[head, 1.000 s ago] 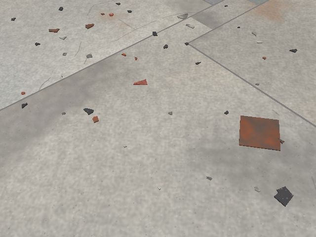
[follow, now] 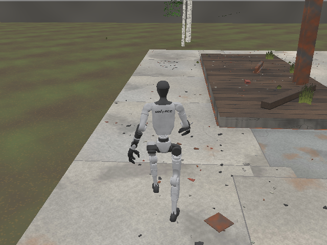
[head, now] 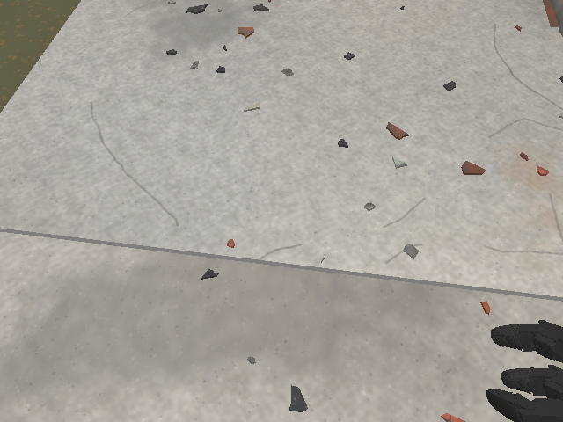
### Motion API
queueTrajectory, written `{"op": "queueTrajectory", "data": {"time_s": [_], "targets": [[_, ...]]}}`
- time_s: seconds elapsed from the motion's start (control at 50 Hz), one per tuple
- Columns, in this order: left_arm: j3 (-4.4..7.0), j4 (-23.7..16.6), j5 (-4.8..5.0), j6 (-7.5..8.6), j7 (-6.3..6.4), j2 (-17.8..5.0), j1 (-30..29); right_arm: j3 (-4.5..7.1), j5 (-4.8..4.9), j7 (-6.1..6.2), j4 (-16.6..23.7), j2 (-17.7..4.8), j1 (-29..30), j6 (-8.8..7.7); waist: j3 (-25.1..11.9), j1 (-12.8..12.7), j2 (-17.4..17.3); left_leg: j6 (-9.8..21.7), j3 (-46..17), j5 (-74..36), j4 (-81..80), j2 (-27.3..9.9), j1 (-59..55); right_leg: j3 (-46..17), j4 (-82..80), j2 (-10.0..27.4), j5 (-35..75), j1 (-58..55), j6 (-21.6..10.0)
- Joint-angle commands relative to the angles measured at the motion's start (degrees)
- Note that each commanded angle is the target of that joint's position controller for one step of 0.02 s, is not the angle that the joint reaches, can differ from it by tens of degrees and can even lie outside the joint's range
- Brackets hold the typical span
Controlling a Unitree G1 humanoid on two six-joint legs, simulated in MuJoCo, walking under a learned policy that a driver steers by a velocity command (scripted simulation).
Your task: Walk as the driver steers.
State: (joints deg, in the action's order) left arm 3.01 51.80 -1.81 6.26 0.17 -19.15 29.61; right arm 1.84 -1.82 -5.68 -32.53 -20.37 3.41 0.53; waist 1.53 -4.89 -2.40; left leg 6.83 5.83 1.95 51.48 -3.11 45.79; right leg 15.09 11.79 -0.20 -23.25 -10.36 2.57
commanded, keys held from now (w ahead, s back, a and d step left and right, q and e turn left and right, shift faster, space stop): q+shift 0.38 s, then e+shift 0.62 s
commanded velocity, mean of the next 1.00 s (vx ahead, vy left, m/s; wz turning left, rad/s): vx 0.22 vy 0.00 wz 0.19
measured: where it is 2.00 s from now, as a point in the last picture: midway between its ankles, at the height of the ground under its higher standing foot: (345, 317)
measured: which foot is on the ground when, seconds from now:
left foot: up 0.00-0.08, down 0.10-0.48, up 0.50-0.78, down 0.80-1.00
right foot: down 0.00-0.08, up 0.10-0.46, down 0.48-0.80, up 0.82-1.00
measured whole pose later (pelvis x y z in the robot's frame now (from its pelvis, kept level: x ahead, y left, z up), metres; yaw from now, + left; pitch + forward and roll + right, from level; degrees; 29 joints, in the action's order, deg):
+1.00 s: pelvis +0.40 +0.01 +0.02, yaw +9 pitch +1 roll +0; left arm 7.3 35.5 1.8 -3.1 0.8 -21.0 14.0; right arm 3.3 -1.0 3.0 -40.8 -14.4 -7.7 0.5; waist 2.4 -0.2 2.4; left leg 1.6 1.4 14.6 24.5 0.5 11.2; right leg -4.4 64.3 -1.6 -20.4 33.7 5.9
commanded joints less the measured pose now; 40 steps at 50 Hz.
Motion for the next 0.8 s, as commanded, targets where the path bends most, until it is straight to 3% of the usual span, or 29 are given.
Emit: {"op": "queueTrajectory", "data": {"time_s": [0.02,0.04,0.06,0.08,0.1,0.12,0.14,0.16,0.18,0.2,0.22,0.26,0.28,0.32,0.38,0.42,0.46,0.48,0.5,0.52,0.54,0.56,0.58,0.6,0.64,0.68,0.76,0.78,0.8], "targets": [[1.04,-5.3,0.36,0.86,0.86,-8.1,-5.5,-0.74,-0.63,-0.32,1.4,-0.4,-1.8,-0.85,4.1,6.9,5.2,2.2,7.4,-0.6,-8.5,7.0,-16.9,0.7,5.6,11.2,75.5,10.7,-2.3],[1.47,-5.7,0.59,0.07,1.47,-9.8,-5.8,-0.23,-1.00,0.07,-0.5,-1.5,-8.1,-1.30,0.0,10.4,6.1,2.9,7.0,0.2,-10.4,9.2,-25.0,0.1,15.6,12.3,82.0,11.0,-2.0],[1.80,-6.4,0.94,-0.75,1.79,-11.0,-7.4,0.85,-1.17,0.79,-3.7,-3.2,-18.4,-1.76,-5.1,15.2,6.7,4.4,4.5,-0.3,-12.0,10.7,-37.2,-1.1,29.4,13.7,82.7,14.7,-2.1],[1.78,-7.3,1.14,-1.12,1.25,-10.4,-8.8,2.42,-1.00,2.35,-7.7,-5.7,-29.1,-2.24,-10.1,18.7,4.8,6.4,-0.5,-5.0,-16.2,10.1,-51.7,-1.8,46.4,12.7,66.1,22.5,-1.6],[1.52,-7.6,0.75,-1.36,0.14,-6.4,-8.6,4.33,1.05,4.54,-8.3,-9.4,-27.4,-1.47,-8.4,15.4,-5.8,7.4,-10.9,-18.3,-18.0,2.7,-61.2,-1.5,67.7,1.1,1.3,37.8,0.0],[0.09,-15.7,1.22,1.58,0.95,-4.9,-3.8,5.70,2.89,4.26,-1.2,-19.1,-22.0,-1.85,-22.7,8.7,-12.9,23.2,-47.0,-30.2,-21.3,-15.1,-80.2,-16.3,88.2,-5.1,-12.6,56.2,3.7],[0.43,-17.5,2.67,3.31,0.94,-9.5,-10.7,6.36,1.98,4.62,0.8,-16.3,-21.4,-1.69,-32.0,13.2,-0.3,23.9,-53.1,-13.9,-28.6,-16.6,-79.2,-26.4,86.7,-2.2,-7.4,57.2,2.5],[0.46,-19.2,3.72,3.49,1.27,-9.3,-14.4,6.03,1.89,4.22,1.5,-14.0,-17.5,-2.79,-21.1,9.7,6.3,21.6,-49.4,-10.9,-31.6,-13.5,-68.6,-26.1,79.4,-0.7,-5.1,58.3,1.6],[0.60,-18.3,2.75,2.82,2.06,-8.4,-14.5,5.33,3.15,4.14,1.8,-10.3,-13.4,-3.68,-13.9,5.8,12.3,18.6,-44.0,-12.7,-32.3,-10.2,-57.9,-25.2,73.9,2.0,-4.0,56.4,1.8],[1.05,-17.0,2.01,1.80,2.35,-8.6,-12.6,4.70,3.53,4.32,2.6,-8.5,-10.6,-3.94,-8.8,3.0,13.3,17.2,-39.4,-18.7,-32.8,-8.3,-47.7,-24.8,70.3,3.0,-3.8,52.8,2.6],[1.59,-16.6,1.59,0.50,2.28,-9.0,-11.7,4.54,2.71,4.53,2.6,-7.8,-9.5,-3.97,-5.2,1.3,11.2,16.1,-35.0,-24.2,-33.7,-6.3,-38.8,-24.4,66.8,3.8,-3.7,48.3,3.1],[1.40,-18.4,0.52,-0.50,2.52,-6.3,-14.5,4.33,3.25,5.31,1.6,-5.9,-8.8,-3.67,-2.1,0.8,9.2,13.3,-28.2,-29.4,-33.4,-0.6,-26.6,-22.5,54.1,3.6,-1.6,42.8,4.0],[0.82,-19.7,0.13,-0.49,2.63,-3.8,-17.2,4.65,3.31,6.07,1.0,-6.5,-9.0,-3.11,-2.3,1.3,8.1,11.8,-25.6,-32.1,-31.7,2.6,-23.2,-20.8,47.8,1.7,1.8,40.7,4.3],[0.00,-20.5,0.43,-0.75,2.32,-1.0,-20.0,5.34,3.88,7.67,0.2,-7.1,-9.7,-0.79,-7.0,2.6,4.5,7.1,-22.3,-31.7,-27.8,7.6,-20.8,-18.4,34.9,-3.1,13.1,33.7,4.3],[0.53,-21.9,1.71,-1.18,1.37,-1.3,-24.8,5.41,4.65,8.67,-1.1,-6.1,-12.6,1.45,-10.1,5.2,-0.6,1.2,-25.7,-16.2,-24.3,9.3,-20.9,-18.7,22.6,-7.4,24.6,26.5,4.0],[1.10,-21.0,1.91,-1.14,0.73,-2.6,-24.1,4.35,3.51,8.87,-1.6,-2.5,-13.6,1.41,-9.7,5.7,-4.5,0.8,-27.3,-6.4,-20.9,7.4,-26.2,-20.6,18.6,-4.7,29.3,27.0,3.4],[1.65,-19.4,0.57,-0.12,0.41,-3.0,-20.6,3.06,2.65,8.68,-1.9,0.9,-13.8,0.79,-10.3,3.9,-5.2,-0.9,-25.8,-4.6,-11.7,6.9,-31.8,-21.1,12.1,-1.2,36.7,23.3,0.5],[1.43,-19.7,-0.50,0.32,0.51,-4.1,-19.5,1.86,1.65,8.21,-2.2,4.4,-17.0,0.25,-13.8,4.6,1.4,-3.2,-22.1,10.9,-0.4,10.0,-29.4,-27.5,12.3,6.4,52.8,14.7,-3.7],[0.67,-19.8,-2.89,0.22,0.56,-3.8,-18.8,1.28,1.95,7.69,-3.4,5.1,-26.1,-0.17,-16.3,8.4,15.4,-7.5,-20.6,39.7,14.0,15.5,-17.8,-46.8,14.2,20.1,72.2,3.9,-17.3],[0.48,-18.6,-1.38,-0.07,0.05,-1.8,-19.0,1.95,2.30,6.88,-5.8,0.3,-31.2,-0.16,-20.3,10.2,16.2,-9.5,-20.8,36.9,16.9,9.2,-17.0,-59.0,12.6,24.6,56.7,5.8,-22.3],[0.52,-20.0,0.46,-0.90,-0.21,-0.5,-21.6,3.14,2.12,6.86,-6.0,-4.5,-23.7,0.99,-15.8,7.2,10.2,-11.3,-16.5,33.3,18.1,6.5,-16.1,-55.1,11.4,18.5,40.1,9.6,-20.2],[1.09,-20.1,1.38,-2.21,-0.50,-2.2,-21.5,3.74,1.59,7.21,-5.0,-5.2,-17.1,1.93,-12.1,5.5,6.0,-11.8,-14.0,30.8,18.1,6.9,-14.2,-51.8,9.8,13.9,26.2,13.5,-17.2],[2.21,-20.8,2.33,-3.38,-0.54,-5.9,-21.9,4.06,1.26,7.51,-3.8,-5.3,-13.9,2.55,-8.1,4.9,4.1,-11.9,-13.0,29.5,17.6,7.8,-12.8,-51.5,7.6,12.0,17.0,17.6,-15.9],[2.90,-21.1,2.48,-4.32,-0.34,-7.6,-22.7,3.83,1.40,7.43,-3.3,-3.9,-12.5,2.68,-5.7,5.6,4.1,-11.3,-13.0,28.2,12.6,7.7,-14.6,-49.8,5.8,9.6,11.3,21.9,-13.9],[3.34,-21.6,2.15,-5.66,0.04,-6.7,-22.8,2.97,2.02,7.64,-3.8,-0.4,-12.0,2.11,-4.6,5.8,7.2,-10.0,-10.7,27.9,0.4,9.0,-20.5,-44.9,3.7,4.9,7.4,25.8,-10.9],[3.63,-21.4,2.40,-6.46,0.45,-5.6,-21.7,2.70,2.24,7.71,-4.8,1.0,-12.4,1.51,-6.6,5.7,11.3,-9.1,-10.7,25.7,-6.9,10.0,-25.2,-44.5,2.9,3.3,5.3,25.3,-10.9],[4.98,-21.3,3.52,-7.44,1.41,-6.2,-20.1,3.22,2.64,6.97,-6.0,-0.2,-12.7,0.23,-8.0,5.7,13.9,-6.4,-12.8,18.4,-20.3,10.0,-31.7,-48.4,1.0,3.6,-1.3,25.5,-10.2],[5.15,-21.4,3.81,-7.76,1.75,-6.2,-20.7,3.49,2.65,6.78,-6.7,-0.6,-14.3,-0.18,-8.2,6.9,13.4,-5.4,-12.5,14.8,-25.5,9.2,-36.0,-48.1,1.6,2.6,-3.0,27.7,-9.0],[5.08,-21.5,3.99,-7.98,1.97,-5.7,-20.5,4.10,2.35,6.80,-7.6,-2.1,-16.4,-0.44,-8.8,7.8,12.5,-4.0,-13.1,11.7,-30.1,6.1,-42.5,-46.4,3.6,0.5,-5.6,32.1,-6.8]]}}
Velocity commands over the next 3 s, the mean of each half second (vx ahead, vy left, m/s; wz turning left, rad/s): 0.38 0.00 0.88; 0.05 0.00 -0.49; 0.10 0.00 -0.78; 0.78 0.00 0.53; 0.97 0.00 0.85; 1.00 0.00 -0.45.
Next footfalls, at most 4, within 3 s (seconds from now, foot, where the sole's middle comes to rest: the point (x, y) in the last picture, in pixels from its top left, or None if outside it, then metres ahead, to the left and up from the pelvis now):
0.10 left None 0.29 0.04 -0.76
0.48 right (329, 376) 0.57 -0.03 -0.76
0.80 left None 0.41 0.12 -0.76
1.24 right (382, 420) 0.48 -0.15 -0.76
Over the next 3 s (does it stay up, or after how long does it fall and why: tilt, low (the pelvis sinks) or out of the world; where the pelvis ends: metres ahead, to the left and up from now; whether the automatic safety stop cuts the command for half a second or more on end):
stays up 1.59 0.31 -0.01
